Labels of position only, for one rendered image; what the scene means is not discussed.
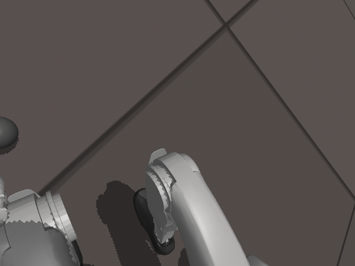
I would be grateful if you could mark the right robot foot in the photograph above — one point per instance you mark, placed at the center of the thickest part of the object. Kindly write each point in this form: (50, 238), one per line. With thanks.
(146, 220)

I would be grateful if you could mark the left robot foot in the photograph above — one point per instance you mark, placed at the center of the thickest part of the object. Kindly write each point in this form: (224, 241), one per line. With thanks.
(78, 252)

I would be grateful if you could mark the right robot hand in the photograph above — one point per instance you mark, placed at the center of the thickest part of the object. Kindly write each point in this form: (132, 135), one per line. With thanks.
(254, 261)

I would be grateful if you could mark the ball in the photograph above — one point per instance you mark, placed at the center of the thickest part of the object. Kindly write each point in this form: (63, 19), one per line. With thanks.
(8, 132)

